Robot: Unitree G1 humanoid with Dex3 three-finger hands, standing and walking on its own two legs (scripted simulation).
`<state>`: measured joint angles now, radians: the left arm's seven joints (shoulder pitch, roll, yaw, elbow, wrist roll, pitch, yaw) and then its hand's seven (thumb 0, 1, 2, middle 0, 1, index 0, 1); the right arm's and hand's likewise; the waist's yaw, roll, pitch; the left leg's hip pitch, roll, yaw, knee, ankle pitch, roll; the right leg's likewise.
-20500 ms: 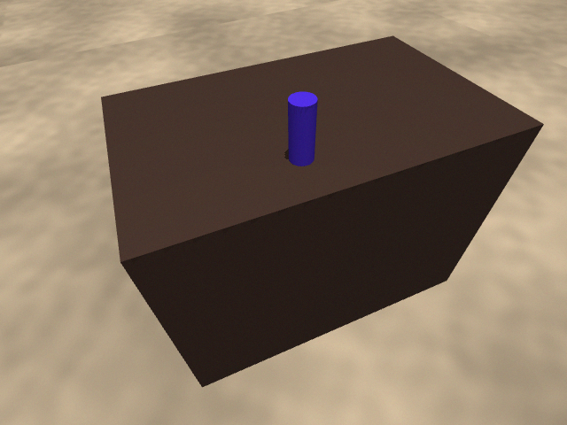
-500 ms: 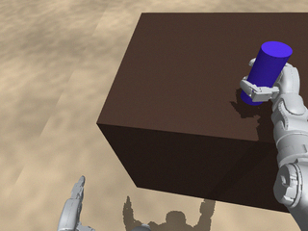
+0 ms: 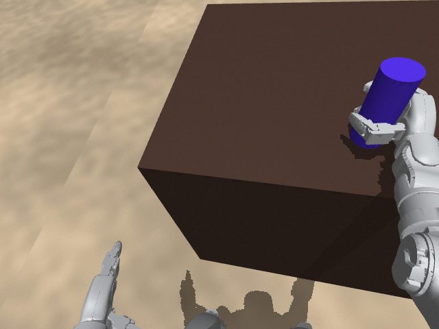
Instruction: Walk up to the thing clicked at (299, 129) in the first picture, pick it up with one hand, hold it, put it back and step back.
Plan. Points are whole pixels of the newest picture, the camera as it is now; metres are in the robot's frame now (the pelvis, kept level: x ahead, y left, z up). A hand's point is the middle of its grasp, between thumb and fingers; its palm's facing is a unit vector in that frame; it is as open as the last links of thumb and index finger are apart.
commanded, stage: lower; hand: right
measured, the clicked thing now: (382, 107) +0.51 -0.18 +0.10
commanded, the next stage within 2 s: loosen in 0.04 s
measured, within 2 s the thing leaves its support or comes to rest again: neither
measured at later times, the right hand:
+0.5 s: hand (376, 114) +0.51 -0.17 +0.09, palm faces +0.09 +1.00 +0.00, open 8.6 cm
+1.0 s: hand (377, 114) +0.51 -0.18 +0.08, palm faces +0.09 +1.00 +0.01, open 8.9 cm
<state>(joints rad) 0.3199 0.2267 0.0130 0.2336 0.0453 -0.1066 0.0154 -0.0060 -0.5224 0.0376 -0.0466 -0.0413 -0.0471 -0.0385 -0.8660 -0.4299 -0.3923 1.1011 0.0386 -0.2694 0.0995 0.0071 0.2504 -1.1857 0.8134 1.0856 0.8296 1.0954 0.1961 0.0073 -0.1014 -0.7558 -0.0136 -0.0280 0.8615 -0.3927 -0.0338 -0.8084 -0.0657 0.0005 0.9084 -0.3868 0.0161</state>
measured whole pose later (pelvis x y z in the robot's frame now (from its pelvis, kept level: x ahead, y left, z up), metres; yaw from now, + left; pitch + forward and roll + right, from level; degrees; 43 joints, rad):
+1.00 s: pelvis +0.00 +0.00 -0.01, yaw +0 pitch +18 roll +2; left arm 0.34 0.23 0.03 0.18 0.04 -0.09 0.01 -0.01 -0.54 0.05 -0.05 -0.04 -0.05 -0.05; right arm -0.90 -0.45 -0.40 1.14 0.04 -0.29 0.11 -0.01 0.21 -0.65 0.92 0.83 0.95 0.84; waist 0.20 0.00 -0.11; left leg -0.82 -0.01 -0.02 0.93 -0.42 -0.03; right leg -0.87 -0.06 0.02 0.98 -0.41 0.02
